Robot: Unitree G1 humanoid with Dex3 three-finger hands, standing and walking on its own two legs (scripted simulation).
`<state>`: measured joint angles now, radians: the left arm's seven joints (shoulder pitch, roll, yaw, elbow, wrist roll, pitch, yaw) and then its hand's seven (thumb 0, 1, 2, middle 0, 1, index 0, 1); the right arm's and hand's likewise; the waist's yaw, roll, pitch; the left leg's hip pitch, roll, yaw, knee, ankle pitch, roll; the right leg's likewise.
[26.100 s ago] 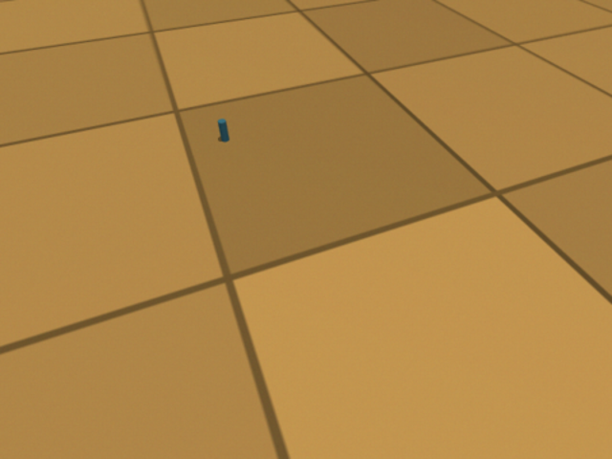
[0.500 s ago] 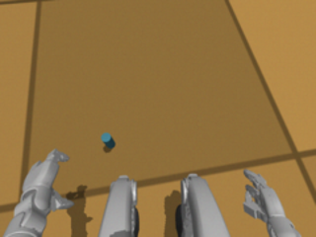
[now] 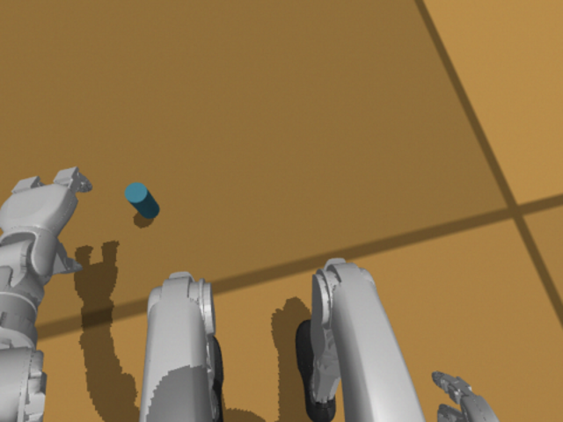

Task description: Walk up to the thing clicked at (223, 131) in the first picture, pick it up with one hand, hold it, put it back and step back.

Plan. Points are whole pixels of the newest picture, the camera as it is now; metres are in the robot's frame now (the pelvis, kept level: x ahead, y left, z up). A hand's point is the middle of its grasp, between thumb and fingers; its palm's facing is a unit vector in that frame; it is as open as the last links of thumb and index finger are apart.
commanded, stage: rise first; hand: left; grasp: from above
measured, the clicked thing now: (143, 201) +0.51 +0.25 -0.35
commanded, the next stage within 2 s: approach in 1.00 s
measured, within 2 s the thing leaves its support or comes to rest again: neither
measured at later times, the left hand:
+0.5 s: hand (84, 214) +0.44 +0.31 -0.20, palm faces -0.47 -0.04 -0.88, open 13.2 cm
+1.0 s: hand (94, 207) +0.46 +0.30 -0.22, palm faces -0.46 -0.04 -0.89, open 13.8 cm
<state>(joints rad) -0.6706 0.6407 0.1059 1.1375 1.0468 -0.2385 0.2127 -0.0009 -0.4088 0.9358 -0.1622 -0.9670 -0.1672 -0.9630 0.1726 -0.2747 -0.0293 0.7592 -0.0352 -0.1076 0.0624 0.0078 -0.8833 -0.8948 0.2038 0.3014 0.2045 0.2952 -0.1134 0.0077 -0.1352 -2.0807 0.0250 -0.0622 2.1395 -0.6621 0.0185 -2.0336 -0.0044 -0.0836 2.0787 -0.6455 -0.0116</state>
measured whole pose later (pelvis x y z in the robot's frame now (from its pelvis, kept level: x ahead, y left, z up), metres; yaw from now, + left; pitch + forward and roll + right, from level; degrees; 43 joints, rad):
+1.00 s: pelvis +0.01 +0.00 -0.05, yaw -2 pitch +36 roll -7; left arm -0.90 0.73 0.10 1.38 1.26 -0.22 0.38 0.00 -0.48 0.96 -0.14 -0.97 -0.14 -0.96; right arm 0.16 -0.27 0.02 0.75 -0.12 -0.06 0.13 0.00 -0.92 -0.90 0.20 0.30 0.20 0.30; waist -0.20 -0.01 -0.07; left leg -2.25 0.03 -0.08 2.32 -0.70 0.03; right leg -2.20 0.00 -0.09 2.24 -0.68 0.00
